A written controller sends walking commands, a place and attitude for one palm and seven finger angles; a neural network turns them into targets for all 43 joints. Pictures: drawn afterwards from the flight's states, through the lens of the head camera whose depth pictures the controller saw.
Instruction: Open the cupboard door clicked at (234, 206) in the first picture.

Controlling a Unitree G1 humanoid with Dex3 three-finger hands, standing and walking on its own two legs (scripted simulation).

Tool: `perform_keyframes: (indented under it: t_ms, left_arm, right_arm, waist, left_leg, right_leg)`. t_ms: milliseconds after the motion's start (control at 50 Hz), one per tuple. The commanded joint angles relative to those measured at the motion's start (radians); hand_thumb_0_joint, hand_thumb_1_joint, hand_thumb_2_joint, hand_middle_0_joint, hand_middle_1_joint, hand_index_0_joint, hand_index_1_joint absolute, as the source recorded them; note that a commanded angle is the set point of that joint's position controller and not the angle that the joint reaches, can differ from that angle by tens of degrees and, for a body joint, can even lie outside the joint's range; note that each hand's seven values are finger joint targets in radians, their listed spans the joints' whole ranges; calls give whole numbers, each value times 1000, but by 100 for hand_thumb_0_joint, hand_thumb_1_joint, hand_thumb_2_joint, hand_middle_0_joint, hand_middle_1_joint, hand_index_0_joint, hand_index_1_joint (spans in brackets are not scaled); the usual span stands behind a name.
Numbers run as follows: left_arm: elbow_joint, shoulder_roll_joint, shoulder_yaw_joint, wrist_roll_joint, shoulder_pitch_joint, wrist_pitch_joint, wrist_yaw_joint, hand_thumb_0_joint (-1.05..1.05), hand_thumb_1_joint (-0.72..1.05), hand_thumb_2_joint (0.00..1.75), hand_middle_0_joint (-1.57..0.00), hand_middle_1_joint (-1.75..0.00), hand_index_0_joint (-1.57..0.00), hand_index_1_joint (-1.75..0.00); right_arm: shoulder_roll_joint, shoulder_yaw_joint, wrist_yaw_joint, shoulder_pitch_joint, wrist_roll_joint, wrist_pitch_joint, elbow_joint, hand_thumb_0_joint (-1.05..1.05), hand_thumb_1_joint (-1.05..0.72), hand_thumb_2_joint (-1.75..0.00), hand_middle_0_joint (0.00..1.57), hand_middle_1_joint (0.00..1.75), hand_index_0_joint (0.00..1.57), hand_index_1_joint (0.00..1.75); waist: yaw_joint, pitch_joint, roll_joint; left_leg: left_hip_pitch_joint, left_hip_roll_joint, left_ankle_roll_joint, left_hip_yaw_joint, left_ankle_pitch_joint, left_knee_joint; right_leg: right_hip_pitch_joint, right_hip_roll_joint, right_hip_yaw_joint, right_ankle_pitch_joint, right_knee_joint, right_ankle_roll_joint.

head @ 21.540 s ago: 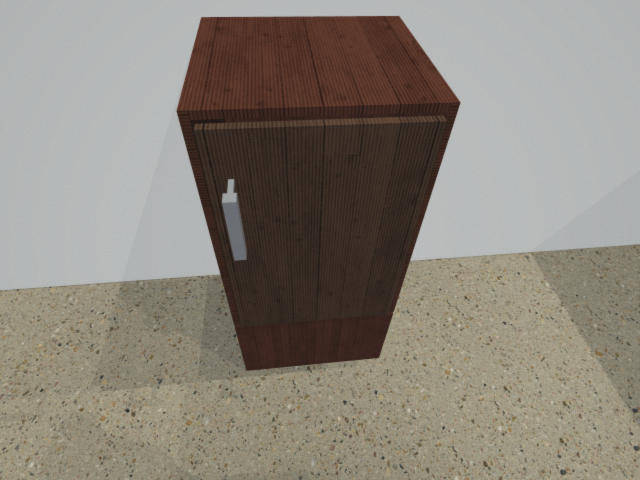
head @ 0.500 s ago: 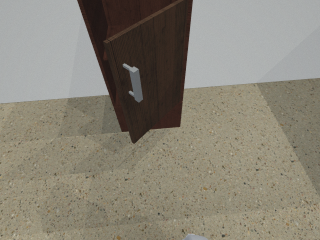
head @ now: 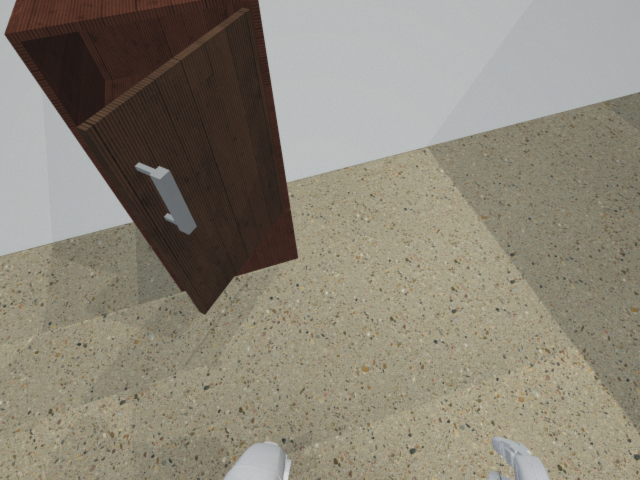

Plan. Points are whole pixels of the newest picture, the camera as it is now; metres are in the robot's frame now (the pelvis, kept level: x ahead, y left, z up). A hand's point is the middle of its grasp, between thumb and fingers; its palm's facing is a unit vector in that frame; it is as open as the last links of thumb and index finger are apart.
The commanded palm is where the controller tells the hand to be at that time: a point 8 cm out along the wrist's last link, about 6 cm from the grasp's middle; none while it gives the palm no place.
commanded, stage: walk to a spot facing it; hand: left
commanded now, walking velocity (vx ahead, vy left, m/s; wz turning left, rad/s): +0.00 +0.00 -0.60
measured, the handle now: (166, 199) +0.52 +0.34 -0.03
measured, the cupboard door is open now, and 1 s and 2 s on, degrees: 44 44 44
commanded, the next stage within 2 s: none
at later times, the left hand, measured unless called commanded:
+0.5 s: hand (167, 446) +0.16 +0.26 -0.17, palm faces -0.25 -0.94 -0.24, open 7.3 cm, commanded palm none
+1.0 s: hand (255, 407) +0.23 +0.14 -0.18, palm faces -0.56 -0.81 -0.17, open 7.3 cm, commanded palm none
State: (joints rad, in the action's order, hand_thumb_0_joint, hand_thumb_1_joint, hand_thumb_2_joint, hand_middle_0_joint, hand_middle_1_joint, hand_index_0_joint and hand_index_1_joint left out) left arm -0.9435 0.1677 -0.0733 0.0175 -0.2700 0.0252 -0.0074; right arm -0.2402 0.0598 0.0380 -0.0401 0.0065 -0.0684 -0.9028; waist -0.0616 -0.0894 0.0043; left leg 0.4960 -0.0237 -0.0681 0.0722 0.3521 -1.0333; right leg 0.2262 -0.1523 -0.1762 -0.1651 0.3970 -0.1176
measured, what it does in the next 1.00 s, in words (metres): steps on the spot, turning right: left foot, then right foot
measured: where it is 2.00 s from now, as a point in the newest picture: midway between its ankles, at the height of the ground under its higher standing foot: (459, 444)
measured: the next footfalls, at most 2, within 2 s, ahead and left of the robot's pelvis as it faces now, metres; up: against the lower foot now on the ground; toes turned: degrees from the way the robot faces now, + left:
left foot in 0.30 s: +0.07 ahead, +0.18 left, +0.00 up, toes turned -15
right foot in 0.66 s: +0.00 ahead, -0.09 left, +0.00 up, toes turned -29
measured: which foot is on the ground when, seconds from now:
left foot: up 0.00-0.28, down 0.30-0.66, up 0.68-0.98, down 1.00-1.00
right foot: down 0.00-0.28, up 0.30-0.64, down 0.66-1.00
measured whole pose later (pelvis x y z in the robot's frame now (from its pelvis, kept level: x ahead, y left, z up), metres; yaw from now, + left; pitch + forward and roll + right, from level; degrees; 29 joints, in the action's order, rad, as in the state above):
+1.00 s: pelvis +0.07 +0.02 -0.01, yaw -37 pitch +1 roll +0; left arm -0.93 0.21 -0.06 0.02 -0.25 0.02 0.03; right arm -0.23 0.04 0.00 -0.21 0.01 0.01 -0.87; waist -0.01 -0.05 -0.04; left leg 0.34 -0.04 -0.06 -0.07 0.37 -0.62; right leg 0.23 -0.04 -0.13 -0.34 0.55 -0.01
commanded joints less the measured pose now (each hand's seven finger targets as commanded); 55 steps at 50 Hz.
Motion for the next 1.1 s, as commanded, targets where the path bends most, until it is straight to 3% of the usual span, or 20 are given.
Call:
perform_keyframes:
  t_ms: [0, 160, 220, 240, 260, 280, 320, 400, 540, 600, 620, 640, 680, 740, 880, 960, 980, 1000, 1020, 1080]
  left_arm:
    - [66, 221, -58, 9, -74, -16, -16, 0, 90, 90, -20, -30, -20, -30]
    - [83, 251, -62, 13, -42, -11, -17, 0, 90, 90, -20, -30, -20, -30]
    - [97, 245, -58, 3, 15, -10, -16, 0, 90, 90, -20, -30, -20, -30]
    - [108, 209, -51, -2, 24, -9, -14, 0, 90, 90, -20, -30, -20, -30]
    - [119, 164, -41, -15, -3, -10, -1, 0, 90, 90, -20, -30, -20, -30]
    - [128, 196, -41, -2, 40, -15, 6, 0, 90, 90, -20, -30, -20, -30]
    - [124, 193, -49, 15, 35, -10, 23, 0, 90, 90, -20, -30, -20, -30]
    - [119, 159, -32, 1, 64, 9, 42, 0, 90, 90, -20, -30, -20, -30]
    - [143, 148, -12, 2, 158, 7, 54, 0, 90, 90, -20, -30, -20, -30]
    - [114, 174, -22, 2, 71, -1, 49, 0, 90, 90, -20, -30, -20, -30]
    - [89, 252, -38, 9, -17, -11, 37, 0, 90, 90, -20, -30, -20, -30]
    - [70, 374, -67, 14, -92, -21, 16, 0, 90, 90, -20, -30, -20, -30]
    - [73, 342, -56, -2, -69, -13, -2, 0, 90, 90, -20, -30, -20, -30]
    - [115, 262, -43, 5, 68, -14, -13, 0, 90, 90, -20, -30, -20, -30]
    - [100, 284, -51, 12, 48, -36, 16, 0, 90, 90, -20, -30, -20, -30]
    - [122, 207, -38, 6, 141, -36, 27, 0, 90, 90, -20, -30, -20, -30]
    - [146, 123, -19, -4, 149, -32, 35, 0, 90, 90, -20, -30, -20, -30]
    - [184, 117, -15, -2, 193, -40, 39, 0, 90, 90, -20, -30, -20, -30]
    - [193, 146, -26, 9, 234, -44, 50, 0, 90, 90, -20, -30, -20, -30]
    - [118, 127, -35, 24, 142, -38, 72, 0, 90, 90, -20, -30, -20, -30]
  right_arm:
    - [-78, 21, -1, 37, 4, 30, 103, 0, -90, -90, 20, 30, 20, 30]
    - [-64, 17, 0, 7, -11, 55, 127, 0, -90, -90, 20, 30, 20, 30]
    - [-82, 19, 9, -110, -14, 69, 95, 0, -90, -90, 20, 30, 20, 30]
    - [-121, 26, 15, -154, -9, 77, 84, 0, -90, -90, 20, 30, 20, 30]
    - [-212, 39, 19, -172, 9, 86, 95, 0, -90, -90, 20, 30, 20, 30]
    - [-220, 34, 22, -194, 14, 78, 102, 0, -90, -90, 20, 30, 20, 30]
    - [-164, 14, 25, -159, 32, 78, 116, 0, -90, -90, 20, 30, 20, 30]
    - [-139, -1, 20, -163, 29, 75, 107, 0, -90, -90, 20, 30, 20, 30]
    - [-193, 21, 2, -250, 29, 66, 73, 0, -90, -90, 20, 30, 20, 30]
    - [-197, 26, -4, -222, 20, 64, 77, 0, -90, -90, 20, 30, 20, 30]
    - [-160, 23, -11, -216, 8, 65, 90, 0, -90, -90, 20, 30, 20, 30]
    - [-74, 1, -17, -159, 0, 64, 146, 0, -90, -90, 20, 30, 20, 30]
    - [-96, 3, -7, -134, -1, 51, 136, 0, -90, -90, 20, 30, 20, 30]
    - [-101, 10, -21, -155, 12, 51, 99, 0, -90, -90, 20, 30, 20, 30]
    - [-65, 12, -43, -131, 12, 80, 101, 0, -90, -90, 20, 30, 20, 30]
    - [-116, 24, -22, -362, 13, 110, 29, 0, -90, -90, 20, 30, 20, 30]
    - [-218, 46, -12, -476, 33, 118, 0, 0, -90, -90, 20, 30, 20, 30]
    - [-267, 47, -4, -544, 40, 123, -5, 0, -90, -90, 20, 30, 20, 30]
    - [-249, 40, -2, -473, 37, 117, 20, 0, -90, -90, 20, 30, 20, 30]
    - [-126, -2, -7, -316, 33, 133, 54, 0, -90, -90, 20, 30, 20, 30]
  waist:
    - [5, 107, -86]
    - [14, 136, -115]
    - [72, 182, -94]
    - [90, 197, 1]
    - [83, 207, 274]
    - [91, 152, 234]
    - [54, 106, 88]
    - [44, 114, 189]
    - [94, 103, 223]
    - [33, 133, 160]
    - [-7, 191, -18]
    - [-44, 217, -323]
    - [-32, 148, -205]
    - [27, 165, -228]
    - [29, 60, -148]
    - [161, 77, -24]
    - [213, 97, 284]
    - [223, 85, 368]
    - [187, 1, 169]
    - [78, -45, 117]
  left_leg:
    - [94, 5, 4, 19, 12, 22]
    - [-59, 44, 28, 22, 63, 286]
    - [-319, 32, 40, 28, -88, 563]
    - [-482, -77, 70, 129, -104, 685]
    - [-608, -339, 170, 387, -181, 774]
    - [-519, -465, 258, 447, -333, 768]
    - [-400, -377, 264, 283, -517, 732]
    - [-407, -254, 196, 3, -694, 650]
    - [-378, -280, 171, -85, -617, 601]
    - [-279, -253, 105, -135, -524, 450]
    - [-131, -190, 43, -216, -334, 265]
    - [109, -36, -7, -255, 273, -11]
    - [159, -83, 10, -63, 250, -147]
    - [100, -91, -11, -84, 112, -93]
    - [-64, -12, -3, -144, 65, 254]
    - [-523, -35, 14, -122, -2, 596]
    - [-634, -287, 84, 223, 294, 756]
    - [-581, -506, 175, 513, 400, 897]
    - [-457, -531, 228, 492, 399, 932]
    - [-336, -356, 137, 146, 128, 889]
  right_leg:
    - [-155, 304, -351, 251, -63, -41]
    - [-105, 284, -423, 332, -8, -76]
    - [24, 222, -375, 272, 62, 1]
    - [184, 133, -289, 93, 146, 47]
    - [368, 1, -92, -301, 341, 102]
    - [390, 50, 45, -452, 538, 143]
    - [365, 98, 89, -366, 720, 169]
    - [347, 149, 157, -292, 705, 175]
    - [167, 145, 272, -256, 359, 145]
    - [-65, 144, 271, -42, 106, 114]
    - [-273, 277, 112, 209, 37, 63]
    - [-363, 552, -270, 581, -10, -64]
    - [-265, 523, -200, 400, -22, -142]
    - [-189, 394, -107, 167, -35, -83]
    - [-6, 347, -185, -229, -115, -94]
    - [319, 217, -96, -368, 64, 4]
    - [507, 70, 53, -438, 394, 65]
    - [592, 85, 135, -459, 652, 94]
    - [588, 187, 89, -373, 747, 91]
    - [533, 232, 143, -136, 862, 109]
